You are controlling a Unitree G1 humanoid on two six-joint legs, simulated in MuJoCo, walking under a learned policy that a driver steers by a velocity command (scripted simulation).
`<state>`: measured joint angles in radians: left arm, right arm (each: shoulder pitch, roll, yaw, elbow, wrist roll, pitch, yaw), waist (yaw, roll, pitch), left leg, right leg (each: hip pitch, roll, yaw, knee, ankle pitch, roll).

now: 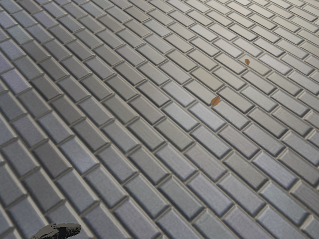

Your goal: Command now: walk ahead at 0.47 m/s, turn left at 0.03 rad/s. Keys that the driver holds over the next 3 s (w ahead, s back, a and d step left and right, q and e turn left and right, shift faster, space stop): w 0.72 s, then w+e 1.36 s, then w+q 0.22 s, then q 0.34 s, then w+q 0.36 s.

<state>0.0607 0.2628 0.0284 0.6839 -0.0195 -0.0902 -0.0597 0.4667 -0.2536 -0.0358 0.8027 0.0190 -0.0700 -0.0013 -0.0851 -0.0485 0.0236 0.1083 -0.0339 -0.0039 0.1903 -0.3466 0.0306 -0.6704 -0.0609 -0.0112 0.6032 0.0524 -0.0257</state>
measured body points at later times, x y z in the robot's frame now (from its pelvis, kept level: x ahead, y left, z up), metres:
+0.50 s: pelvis +0.27 -0.03 +0.01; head +0.29 -0.03 +0.46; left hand +0.30 +0.25 -0.11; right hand +0.46 -0.27 -0.08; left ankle +0.46 +0.14 -0.68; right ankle +0.21 -0.12 -0.73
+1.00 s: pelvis +0.54 +0.03 +0.01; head +0.56 +0.04 +0.46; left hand +0.72 +0.28 -0.10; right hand +0.56 -0.25 -0.11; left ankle +0.49 +0.12 -0.73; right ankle +0.68 -0.16 -0.66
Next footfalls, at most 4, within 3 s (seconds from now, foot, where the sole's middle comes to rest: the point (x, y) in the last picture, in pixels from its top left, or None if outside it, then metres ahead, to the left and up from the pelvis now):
0.08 right None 0.25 -0.12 -0.77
0.64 left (120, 222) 0.53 0.12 -0.77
1.22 right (174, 159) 0.81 -0.14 -0.77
1.70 left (151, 107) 1.14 -0.05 -0.77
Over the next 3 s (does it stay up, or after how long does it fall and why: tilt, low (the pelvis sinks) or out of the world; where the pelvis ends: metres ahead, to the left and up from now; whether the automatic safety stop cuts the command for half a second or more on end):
stays up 1.38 -0.44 0.01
